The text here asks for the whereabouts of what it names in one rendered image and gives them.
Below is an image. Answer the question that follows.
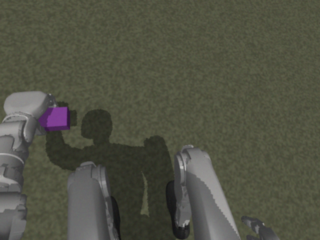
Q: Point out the right robot hand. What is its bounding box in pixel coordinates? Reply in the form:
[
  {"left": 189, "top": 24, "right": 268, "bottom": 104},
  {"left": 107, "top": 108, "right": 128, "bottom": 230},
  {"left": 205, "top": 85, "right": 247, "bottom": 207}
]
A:
[{"left": 241, "top": 216, "right": 280, "bottom": 240}]

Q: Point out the small box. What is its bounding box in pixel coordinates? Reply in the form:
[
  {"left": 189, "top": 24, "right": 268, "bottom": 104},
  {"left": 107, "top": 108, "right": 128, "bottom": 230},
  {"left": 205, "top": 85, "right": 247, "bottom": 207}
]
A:
[{"left": 38, "top": 107, "right": 70, "bottom": 132}]

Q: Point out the left robot arm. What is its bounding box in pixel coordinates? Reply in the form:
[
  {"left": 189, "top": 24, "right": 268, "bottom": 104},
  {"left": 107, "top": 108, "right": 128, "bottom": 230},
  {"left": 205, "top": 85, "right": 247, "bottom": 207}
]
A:
[{"left": 0, "top": 112, "right": 38, "bottom": 240}]

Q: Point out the right robot foot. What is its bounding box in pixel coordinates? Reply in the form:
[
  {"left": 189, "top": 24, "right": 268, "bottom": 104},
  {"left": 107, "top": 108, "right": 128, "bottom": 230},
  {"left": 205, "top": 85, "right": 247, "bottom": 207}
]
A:
[{"left": 165, "top": 180, "right": 190, "bottom": 240}]

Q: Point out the left robot foot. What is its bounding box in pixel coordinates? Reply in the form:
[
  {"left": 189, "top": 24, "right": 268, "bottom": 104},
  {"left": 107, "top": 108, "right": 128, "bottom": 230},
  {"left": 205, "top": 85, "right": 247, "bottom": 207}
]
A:
[{"left": 110, "top": 196, "right": 121, "bottom": 240}]

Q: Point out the left robot hand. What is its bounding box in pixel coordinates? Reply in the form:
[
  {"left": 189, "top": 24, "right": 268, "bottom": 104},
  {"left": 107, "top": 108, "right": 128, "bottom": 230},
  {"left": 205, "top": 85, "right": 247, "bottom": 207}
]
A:
[{"left": 3, "top": 91, "right": 59, "bottom": 136}]

